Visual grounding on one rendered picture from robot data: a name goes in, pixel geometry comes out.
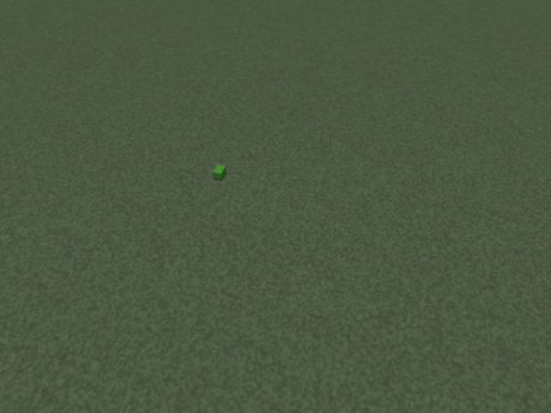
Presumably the small box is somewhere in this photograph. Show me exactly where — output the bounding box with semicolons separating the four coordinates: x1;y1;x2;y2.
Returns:
213;165;226;179

